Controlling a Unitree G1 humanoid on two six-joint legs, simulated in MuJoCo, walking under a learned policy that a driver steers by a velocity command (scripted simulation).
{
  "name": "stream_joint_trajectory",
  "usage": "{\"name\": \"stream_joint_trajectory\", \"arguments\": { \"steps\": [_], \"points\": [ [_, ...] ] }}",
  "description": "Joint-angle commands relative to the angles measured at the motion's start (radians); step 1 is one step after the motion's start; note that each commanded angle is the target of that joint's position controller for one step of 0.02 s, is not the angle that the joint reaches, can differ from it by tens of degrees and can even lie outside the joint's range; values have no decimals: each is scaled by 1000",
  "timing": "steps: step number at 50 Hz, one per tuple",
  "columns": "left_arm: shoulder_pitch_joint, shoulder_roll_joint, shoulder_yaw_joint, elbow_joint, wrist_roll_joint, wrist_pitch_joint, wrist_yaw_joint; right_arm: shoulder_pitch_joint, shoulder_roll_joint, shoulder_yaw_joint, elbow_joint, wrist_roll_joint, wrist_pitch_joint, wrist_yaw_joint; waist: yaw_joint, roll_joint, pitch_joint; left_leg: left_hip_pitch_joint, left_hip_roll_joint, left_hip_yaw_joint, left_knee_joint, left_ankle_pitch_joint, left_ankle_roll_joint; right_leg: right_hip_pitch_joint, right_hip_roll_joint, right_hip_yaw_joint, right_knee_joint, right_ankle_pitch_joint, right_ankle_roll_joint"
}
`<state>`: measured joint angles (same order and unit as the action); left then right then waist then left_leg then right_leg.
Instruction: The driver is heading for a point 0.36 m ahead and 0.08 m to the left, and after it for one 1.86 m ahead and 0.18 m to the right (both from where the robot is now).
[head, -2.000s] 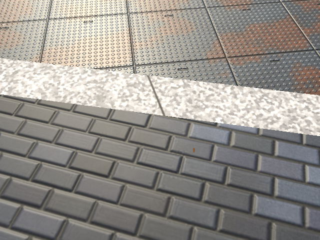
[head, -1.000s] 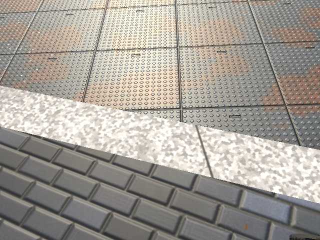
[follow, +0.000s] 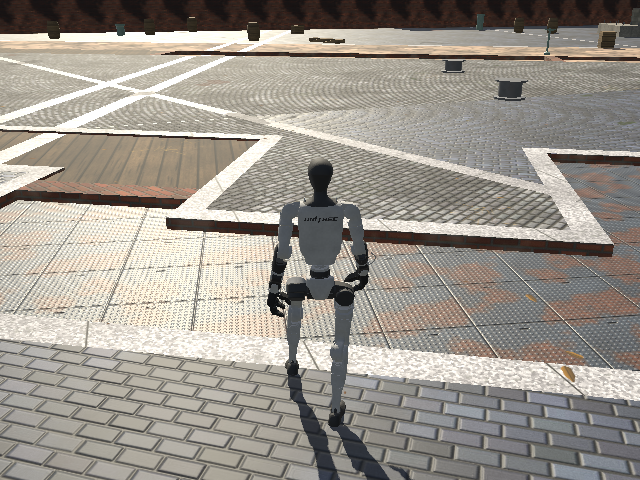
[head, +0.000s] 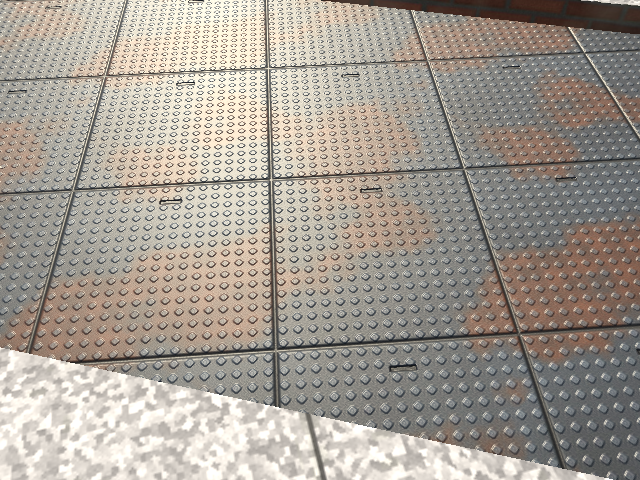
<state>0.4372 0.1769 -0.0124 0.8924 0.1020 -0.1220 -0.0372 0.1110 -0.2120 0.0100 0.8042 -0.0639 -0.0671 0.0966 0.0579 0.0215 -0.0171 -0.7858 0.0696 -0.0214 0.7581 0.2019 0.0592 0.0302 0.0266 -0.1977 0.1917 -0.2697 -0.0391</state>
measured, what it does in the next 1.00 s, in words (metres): walks ahead: left foot, then right foot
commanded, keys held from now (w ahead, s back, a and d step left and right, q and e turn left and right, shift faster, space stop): w+q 0.18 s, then w+e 0.82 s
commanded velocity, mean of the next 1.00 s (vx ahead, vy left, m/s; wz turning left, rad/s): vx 0.50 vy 0.00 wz -0.14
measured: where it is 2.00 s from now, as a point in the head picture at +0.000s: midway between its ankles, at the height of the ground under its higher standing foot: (409, 266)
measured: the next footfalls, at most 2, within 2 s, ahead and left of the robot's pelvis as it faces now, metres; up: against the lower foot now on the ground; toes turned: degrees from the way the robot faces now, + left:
left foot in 0.16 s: +0.28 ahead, +0.14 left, +0.00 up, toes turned +6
right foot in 0.66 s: +0.56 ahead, -0.06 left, +0.00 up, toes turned -2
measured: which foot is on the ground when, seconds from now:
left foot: up 0.00-0.14, down 0.16-0.68, up 0.70-1.00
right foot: down 0.00-0.20, up 0.22-0.64, down 0.66-1.00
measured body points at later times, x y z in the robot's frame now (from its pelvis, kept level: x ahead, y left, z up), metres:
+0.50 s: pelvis +0.32 +0.05 +0.00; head +0.33 +0.05 +0.45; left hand +0.47 +0.29 -0.11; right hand +0.29 -0.17 -0.15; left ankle +0.24 +0.14 -0.74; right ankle +0.52 -0.08 -0.68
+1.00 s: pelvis +0.64 +0.01 -0.05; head +0.65 +0.00 +0.40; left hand +0.64 +0.24 -0.19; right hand +0.83 -0.22 -0.13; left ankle +0.83 +0.14 -0.76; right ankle +0.52 -0.06 -0.74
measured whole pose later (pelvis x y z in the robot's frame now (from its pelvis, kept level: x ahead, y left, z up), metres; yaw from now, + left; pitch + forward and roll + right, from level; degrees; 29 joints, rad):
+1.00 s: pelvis +0.64 +0.01 -0.05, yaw -12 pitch +2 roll -2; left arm 0.48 0.17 -0.02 0.92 0.04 -0.14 -0.04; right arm 0.06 -0.21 0.05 0.68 -0.05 -0.06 0.04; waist 0.11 0.05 -0.04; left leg -0.60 0.07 -0.10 0.57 0.26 -0.03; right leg -0.27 0.17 0.11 0.83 -0.59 -0.10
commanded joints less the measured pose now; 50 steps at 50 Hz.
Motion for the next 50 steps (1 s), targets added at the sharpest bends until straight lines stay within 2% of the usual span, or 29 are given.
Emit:
{"name": "stream_joint_trajectory", "arguments": {
  "steps": [1, 7, 8, 9, 10, 11, 12, 13, 14, 17, 20, 24, 25, 29, 31, 33, 34, 35, 36, 37, 38, 40, 42, 43, 44, 46, 47, 49, 50],
  "points": [
    [57, 158, 32, 2, -4, -9, -2, -101, -62, -19, -85, 7, 0, -1, -8, -72, 92, 18, -11, 17, -108, -15, 16, 36, -301, 44, -51, 511, -174],
    [70, 234, 68, 49, -9, 9, 17, -80, -132, -63, -107, 28, -10, -25, -79, -119, 60, 259, -150, 121, -222, -287, 93, 191, -317, -49, 173, 1114, -115],
    [64, 246, 69, 43, 4, 7, 17, 25, -166, -78, -82, 37, -21, -37, -121, -115, -4, 473, -188, 131, -192, -211, 127, 83, -289, -71, 317, 1194, -83],
    [121, 188, 47, 22, 28, -1, 18, 239, -205, -96, -17, 43, -28, -59, -146, -33, -208, 977, -135, 5, -21, -59, 231, -251, -246, -60, 600, 1040, 13],
    [128, 135, 7, -1, 41, -9, -22, 504, -233, -110, 61, 38, -21, -76, -261, 104, -388, 1429, 99, -409, -155, -123, 405, -659, -108, 4, 922, 320, 108],
    [-34, 152, 22, -25, -25, -2, -61, 634, -223, -105, 108, 10, -20, -78, -325, 33, -364, 1440, 229, -649, -343, -112, 396, -796, 5, 165, 1133, -271, 69],
    [-195, 139, 29, -72, -55, -2, -59, 572, -261, -130, 123, -1, -43, -85, -311, -4, -108, 1228, 211, -540, -399, -193, 293, -928, -56, 281, 1196, -239, 24],
    [-209, 179, 41, -75, -29, -5, -37, 429, -223, -122, 112, 16, -53, -85, -239, 22, 6, 972, 186, -431, -437, -239, 268, -879, -117, 296, 1146, -167, 4],
    [-180, 167, 43, -71, 2, -3, -18, 334, -131, -88, 98, 34, -54, -82, -161, 42, 8, 786, 161, -348, -477, -240, 258, -763, -149, 287, 1080, -123, -22],
    [-108, 62, 21, -42, -12, 30, -15, 198, -30, -46, 55, 31, -48, -74, -43, 20, 40, 454, 133, -222, -614, -317, 226, -595, -179, 250, 989, -38, -32],
    [-185, 73, 23, -56, -27, 33, -26, 233, -80, -50, 59, -13, -71, -75, -61, 1, 37, 462, 116, -109, -636, -176, 208, -660, -181, 218, 808, 200, -14],
    [-330, 77, 26, -101, -30, 40, -41, 324, -110, -44, 100, -15, -63, -51, -94, 34, 45, 508, 99, 20, -608, -23, 176, -596, -124, 182, 564, 396, 6],
    [-264, 71, 25, -88, -17, 39, -49, 340, -119, -42, 105, -46, -58, -44, -68, 60, 40, 517, 129, 19, -564, 5, 180, -573, -125, 209, 713, 484, 1],
    [-342, 147, 56, -133, -27, 17, -34, 301, -120, -33, 91, -21, -61, -64, -59, 25, 68, 713, 158, 54, -481, 118, 124, -636, -106, 188, 646, 321, -36],
    [-290, 183, 77, -137, -40, 10, -26, 280, -180, -48, 81, -23, -55, -71, -26, 46, 57, 717, 154, 111, -371, 409, 91, -464, -39, 115, 627, 171, -59],
    [-25, 246, 113, -66, -72, -22, -8, 257, -221, -64, 73, -34, -57, -57, 68, -6, -14, 604, 82, 165, 1, 465, 46, -109, 56, 89, 522, 200, -107],
    [124, 297, 130, -41, -55, -26, 14, 379, -129, -44, 84, -64, -54, -42, 58, -194, -181, 409, -15, 151, 413, -45, -25, 204, -36, 301, 495, 430, -282],
    [227, 281, 102, -25, -38, -18, 11, 443, -18, -10, 60, -60, -62, -7, 56, -290, -374, 80, -191, 40, 712, -852, -84, 481, -280, 868, 294, 295, -520],
    [279, 242, 102, 24, -19, -39, 15, 121, -78, -18, -36, 2, -67, -4, 174, -142, -72, -200, -158, -119, 762, -813, -47, 351, -289, 934, 203, 135, -412],
    [161, 202, 90, 18, -42, -59, 8, 21, -98, -23, -81, 7, -62, -29, 124, -99, 69, -260, -87, -161, 721, -730, -54, 158, -297, 868, 232, 36, -354],
    [47, 142, 65, -1, -46, -53, -1, 35, -123, -26, -75, -8, -49, -53, 53, 11, 27, -123, -50, -161, 666, -646, -47, -52, -273, 819, 222, 77, -360],
    [-156, 82, 27, -45, -26, -36, -18, 123, -66, -2, -62, -49, -21, -77, -92, -3, 68, 72, 3, -151, 536, -583, -49, -425, -238, 722, 187, 144, -359],
    [-204, 101, 23, -65, -41, -31, -6, 112, -61, 2, -89, -52, 1, -80, -108, -13, 17, 179, 6, -75, 341, -486, -74, -548, -125, 572, 149, -7, -297],
    [-191, 107, 19, -66, -27, -38, 3, 115, -29, 21, -99, -64, 1, -71, -104, -18, 6, 267, 14, -51, 299, -252, -58, -631, -67, 493, 210, 29, -261],
    [-120, 84, 11, -58, -24, -53, 24, 88, -43, 20, -99, -61, -14, -60, -58, 4, 3, 244, 11, -73, 140, 34, -62, -587, -2, 435, 285, 27, -227],
    [-45, 144, 28, -34, -38, -50, 30, -3, -41, 31, -135, -22, -14, -49, -6, 17, 28, 353, -20, -2, -163, 222, -71, -652, 50, 384, 366, -87, -188],
    [5, 190, 34, -20, -39, -39, 10, -49, -33, 33, -156, -9, 1, -44, 6, -29, 45, 493, -48, 52, -172, 177, -89, -753, 37, 416, 342, -148, -202],
    [101, 186, 33, 1, -40, -35, -26, -94, -63, 30, -188, -11, 17, -43, 24, -31, 82, 488, -42, 19, -204, 109, -114, -681, -18, 558, 404, -238, -242],
    [27, 198, 74, -16, -181, 9, 48, -178, -138, -26, -228, 111, -28, -79, 42, -46, 105, 393, -86, -71, -319, 61, -81, -557, -33, 629, 449, -126, -201]
  ]
}}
